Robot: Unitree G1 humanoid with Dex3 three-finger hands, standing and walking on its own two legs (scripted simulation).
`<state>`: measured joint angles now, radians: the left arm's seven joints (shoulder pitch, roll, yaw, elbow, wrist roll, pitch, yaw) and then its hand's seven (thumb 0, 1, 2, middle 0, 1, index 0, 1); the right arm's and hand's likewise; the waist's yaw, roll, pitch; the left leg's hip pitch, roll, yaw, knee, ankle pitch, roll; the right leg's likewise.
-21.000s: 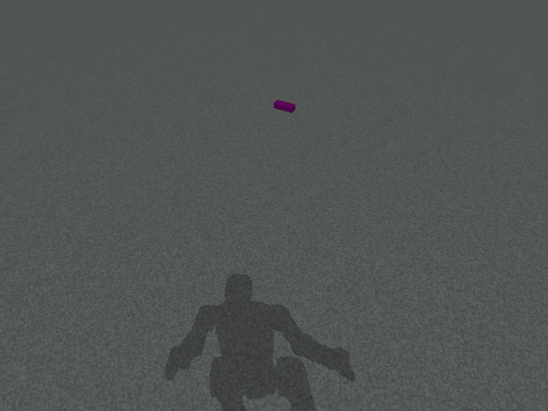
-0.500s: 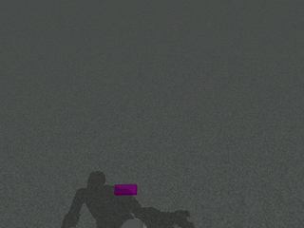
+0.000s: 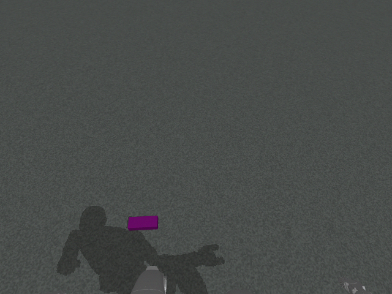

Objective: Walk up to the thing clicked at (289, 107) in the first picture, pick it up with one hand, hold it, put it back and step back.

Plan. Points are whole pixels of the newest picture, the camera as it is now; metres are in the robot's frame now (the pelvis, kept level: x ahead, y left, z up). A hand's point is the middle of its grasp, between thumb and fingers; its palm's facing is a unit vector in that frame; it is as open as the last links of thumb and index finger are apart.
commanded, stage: walk up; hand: left
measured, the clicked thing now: (143, 223) +0.51 +0.27 -0.71
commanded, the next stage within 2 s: none
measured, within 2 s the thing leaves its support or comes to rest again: neither
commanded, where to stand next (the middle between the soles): +0.14 +0.01 m, yaw +5 degrees
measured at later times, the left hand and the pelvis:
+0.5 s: hand out of the picture +0.01 +0.28 -0.10, palm faces +0.10 -0.90 -0.43, open 7.4 cm; pelvis +0.07 +0.00 +0.03, yaw +6 degrees
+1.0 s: hand out of the picture +0.14 +0.27 -0.11, palm faces +0.05 -0.88 -0.47, open 7.3 cm; pelvis +0.08 -0.01 +0.02, yaw +6 degrees
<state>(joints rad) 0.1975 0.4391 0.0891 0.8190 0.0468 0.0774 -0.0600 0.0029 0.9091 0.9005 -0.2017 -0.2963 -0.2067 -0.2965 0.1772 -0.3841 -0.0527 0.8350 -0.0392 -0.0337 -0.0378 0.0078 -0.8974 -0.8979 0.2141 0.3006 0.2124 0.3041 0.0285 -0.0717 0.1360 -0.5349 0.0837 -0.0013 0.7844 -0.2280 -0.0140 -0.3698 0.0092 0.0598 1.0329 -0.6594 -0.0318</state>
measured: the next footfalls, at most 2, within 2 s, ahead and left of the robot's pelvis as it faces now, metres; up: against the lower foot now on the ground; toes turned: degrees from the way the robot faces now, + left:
right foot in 0.02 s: +0.01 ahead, -0.12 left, +0.00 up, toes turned +1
left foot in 0.46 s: +0.19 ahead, +0.12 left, +0.00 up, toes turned +7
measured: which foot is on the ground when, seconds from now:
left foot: down 0.00-0.04, up 0.06-0.44, down 0.46-0.84, up 0.86-1.00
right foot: up 0.00-0.00, down 0.02-0.50, up 0.52-0.80, down 0.82-1.00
